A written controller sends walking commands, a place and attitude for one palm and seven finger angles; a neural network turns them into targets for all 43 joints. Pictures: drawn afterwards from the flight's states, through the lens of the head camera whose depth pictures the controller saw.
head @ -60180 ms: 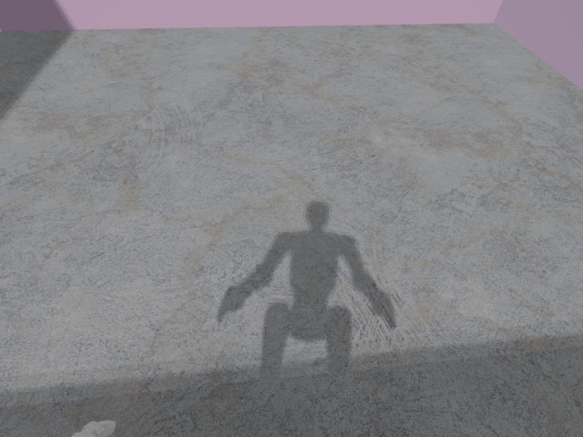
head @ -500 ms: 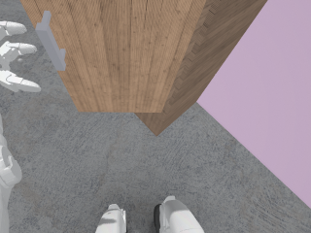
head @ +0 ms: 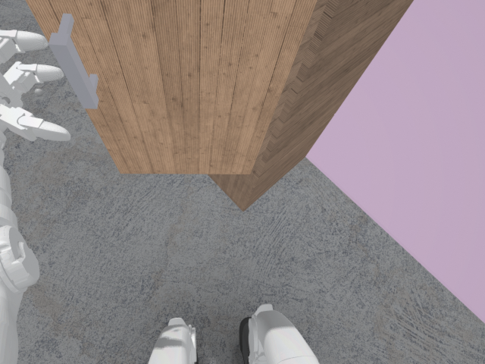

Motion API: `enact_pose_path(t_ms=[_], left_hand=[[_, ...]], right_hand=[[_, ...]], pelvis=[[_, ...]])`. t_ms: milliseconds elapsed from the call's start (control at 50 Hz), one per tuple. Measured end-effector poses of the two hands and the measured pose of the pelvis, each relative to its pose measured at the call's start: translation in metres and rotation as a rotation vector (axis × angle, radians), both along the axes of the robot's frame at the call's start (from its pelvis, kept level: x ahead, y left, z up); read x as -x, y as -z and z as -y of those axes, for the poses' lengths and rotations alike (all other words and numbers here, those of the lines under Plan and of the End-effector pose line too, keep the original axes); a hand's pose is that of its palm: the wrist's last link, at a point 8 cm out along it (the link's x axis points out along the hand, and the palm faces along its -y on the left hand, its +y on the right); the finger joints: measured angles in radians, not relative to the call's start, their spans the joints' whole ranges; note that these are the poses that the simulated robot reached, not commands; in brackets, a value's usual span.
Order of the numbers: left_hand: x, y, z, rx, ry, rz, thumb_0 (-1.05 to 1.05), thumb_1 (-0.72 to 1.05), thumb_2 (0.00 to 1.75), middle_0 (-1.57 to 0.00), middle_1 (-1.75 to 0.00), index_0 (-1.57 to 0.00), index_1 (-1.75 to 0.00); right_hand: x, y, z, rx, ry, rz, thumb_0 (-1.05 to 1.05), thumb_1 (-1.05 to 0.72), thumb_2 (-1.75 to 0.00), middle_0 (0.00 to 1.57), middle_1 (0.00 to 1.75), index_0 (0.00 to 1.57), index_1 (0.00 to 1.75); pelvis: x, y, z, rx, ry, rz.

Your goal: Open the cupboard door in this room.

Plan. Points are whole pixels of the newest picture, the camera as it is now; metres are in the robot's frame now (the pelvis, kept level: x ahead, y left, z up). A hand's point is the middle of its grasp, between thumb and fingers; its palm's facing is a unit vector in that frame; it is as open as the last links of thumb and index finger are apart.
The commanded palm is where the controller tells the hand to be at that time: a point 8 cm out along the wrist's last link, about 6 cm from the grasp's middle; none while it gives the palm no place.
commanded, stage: slide the fingers in behind the handle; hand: left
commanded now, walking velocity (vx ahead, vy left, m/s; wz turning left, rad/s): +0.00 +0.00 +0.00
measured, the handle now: (79, 65) +0.55 +0.21 +0.08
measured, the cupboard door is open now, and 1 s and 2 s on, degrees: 50 49 49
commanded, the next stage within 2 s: close the thumb around the handle in 1.36 s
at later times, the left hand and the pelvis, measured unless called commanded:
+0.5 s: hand (60, 95) +0.50 +0.23 +0.08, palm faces -0.03 -1.00 -0.02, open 14.0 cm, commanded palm +0.48 +0.26 +0.08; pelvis +0.00 +0.00 +0.00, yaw +0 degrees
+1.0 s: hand (83, 99) +0.49 +0.20 +0.08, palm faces -0.02 -1.00 +0.00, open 14.0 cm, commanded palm +0.47 +0.24 +0.08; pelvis +0.00 -0.01 +0.00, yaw +0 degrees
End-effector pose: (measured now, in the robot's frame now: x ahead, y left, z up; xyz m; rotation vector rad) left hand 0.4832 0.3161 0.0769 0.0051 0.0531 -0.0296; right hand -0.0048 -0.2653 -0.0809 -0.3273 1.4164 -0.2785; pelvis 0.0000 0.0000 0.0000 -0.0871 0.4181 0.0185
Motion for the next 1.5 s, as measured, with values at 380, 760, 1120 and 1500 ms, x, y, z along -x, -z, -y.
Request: enact_pose_path(t_ms=[380,760,1120,1500], left_hand=[[0.004,0.001,0.021,0.005,-0.02,0.004,-0.01,-0.5,0.3,-0.3,-1.2,-0.3,-1.21],[0.007,0.0,0.045,-0.004,-0.022,0.019,-0.01,-0.5,0.3,-0.3,-1.2,-0.3,-1.2],[0.014,-0.002,0.063,-0.007,-0.011,0.033,-0.01,-0.5,0.3,-0.3,-1.2,-0.3,-1.2],[0.011,-0.002,0.071,-0.016,-0.015,0.022,-0.01,-0.5,0.3,-0.3,-1.2,-0.3,-1.2]], right_hand=[[-0.012,0.002,-0.001,-0.021,-0.008,0.047,0.0,-0.91,-0.9,0.2,0.3,0.2,0.3],[-0.015,0.006,0.0,-0.044,-0.005,0.075,0.0,-0.91,-0.9,0.2,0.3,0.2,0.29],[-0.015,0.007,0.003,-0.054,-0.002,0.1,0.0,-0.91,-0.9,0.2,0.3,0.2,0.29],[-0.007,0.012,0.006,-0.054,-0.007,0.095,0.0,-0.91,-0.9,0.2,0.3,0.2,0.29]], pelvis=[[-0.001,-0.003,0.002,-0.009,-0.003,0.021],[0.0,-0.003,0.005,-0.019,0.001,0.034],[0.003,-0.004,0.007,-0.027,0.003,0.048],[0.008,-0.001,0.01,-0.032,0.0,0.044]])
